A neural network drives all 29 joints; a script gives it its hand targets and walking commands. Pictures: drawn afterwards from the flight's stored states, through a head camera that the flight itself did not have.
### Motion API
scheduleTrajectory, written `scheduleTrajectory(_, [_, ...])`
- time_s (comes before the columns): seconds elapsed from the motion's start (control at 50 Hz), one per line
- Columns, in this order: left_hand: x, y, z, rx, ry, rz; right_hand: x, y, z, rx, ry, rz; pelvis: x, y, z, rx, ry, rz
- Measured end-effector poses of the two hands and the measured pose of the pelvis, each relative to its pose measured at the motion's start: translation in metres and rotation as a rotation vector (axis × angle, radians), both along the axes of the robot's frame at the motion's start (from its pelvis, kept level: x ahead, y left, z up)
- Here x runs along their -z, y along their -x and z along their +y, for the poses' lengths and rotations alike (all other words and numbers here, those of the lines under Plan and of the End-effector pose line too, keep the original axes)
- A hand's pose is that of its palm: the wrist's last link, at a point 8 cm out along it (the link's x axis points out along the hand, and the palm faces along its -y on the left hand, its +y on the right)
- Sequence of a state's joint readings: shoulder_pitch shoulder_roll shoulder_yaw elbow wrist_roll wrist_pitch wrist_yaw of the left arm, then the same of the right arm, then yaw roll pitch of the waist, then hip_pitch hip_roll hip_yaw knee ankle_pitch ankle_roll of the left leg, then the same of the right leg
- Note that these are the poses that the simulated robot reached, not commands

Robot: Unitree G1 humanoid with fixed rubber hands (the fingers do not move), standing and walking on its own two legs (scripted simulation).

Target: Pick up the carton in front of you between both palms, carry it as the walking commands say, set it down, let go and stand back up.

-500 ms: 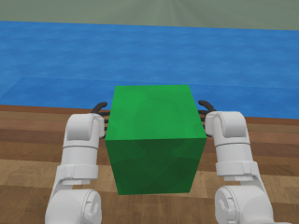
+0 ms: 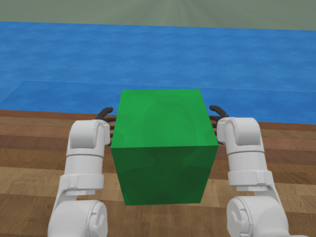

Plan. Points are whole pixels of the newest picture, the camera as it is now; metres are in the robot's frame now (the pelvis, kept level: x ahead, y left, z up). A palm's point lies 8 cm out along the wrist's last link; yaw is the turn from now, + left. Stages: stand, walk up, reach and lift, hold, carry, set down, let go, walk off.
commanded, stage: carry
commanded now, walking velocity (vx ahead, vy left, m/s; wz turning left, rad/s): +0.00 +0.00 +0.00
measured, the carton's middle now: (161, 147) +0.36 +0.00 +0.06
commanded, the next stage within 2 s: none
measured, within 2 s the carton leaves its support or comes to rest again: neither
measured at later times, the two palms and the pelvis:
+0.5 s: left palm (102, 132) +0.35 +0.15 +0.13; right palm (224, 130) +0.35 -0.15 +0.14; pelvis +0.00 +0.00 +0.00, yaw +0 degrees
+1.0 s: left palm (97, 118) +0.41 +0.17 +0.12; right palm (207, 116) +0.41 -0.13 +0.13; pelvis +0.06 +0.02 -0.01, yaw +0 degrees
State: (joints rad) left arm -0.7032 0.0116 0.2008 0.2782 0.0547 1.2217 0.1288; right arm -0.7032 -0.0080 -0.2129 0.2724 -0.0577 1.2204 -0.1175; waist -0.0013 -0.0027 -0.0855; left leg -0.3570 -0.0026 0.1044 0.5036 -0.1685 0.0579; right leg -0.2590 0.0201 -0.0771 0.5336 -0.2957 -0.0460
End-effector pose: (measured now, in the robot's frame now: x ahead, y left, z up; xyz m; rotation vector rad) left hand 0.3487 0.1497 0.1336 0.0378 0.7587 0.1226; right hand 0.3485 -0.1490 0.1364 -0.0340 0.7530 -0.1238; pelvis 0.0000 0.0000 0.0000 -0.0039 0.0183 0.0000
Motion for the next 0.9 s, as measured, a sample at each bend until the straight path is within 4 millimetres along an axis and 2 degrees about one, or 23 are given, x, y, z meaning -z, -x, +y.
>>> scheduleTrajectory(0.7, [-0.001, 0.002, -0.004, -0.001, -0.003, 0.001, 0.000, 0.001, -0.004, -0.001, -0.002, 0.001, 0.000, 0.000, -0.004, -0.001, 0.000, 0.001])
scheduleTrajectory(0.8, [-0.001, -0.008, 0.001, -0.003, -0.006, 0.001, -0.003, -0.012, 0.001, -0.004, -0.004, 0.001, 0.001, -0.014, -0.001, 0.001, 0.003, 0.013])
scheduleTrajectory(0.9, [0.005, -0.031, 0.016, -0.001, 0.000, 0.000, -0.003, -0.039, 0.016, -0.006, 0.005, 0.000, 0.006, -0.037, 0.010, 0.003, -0.005, 0.022])
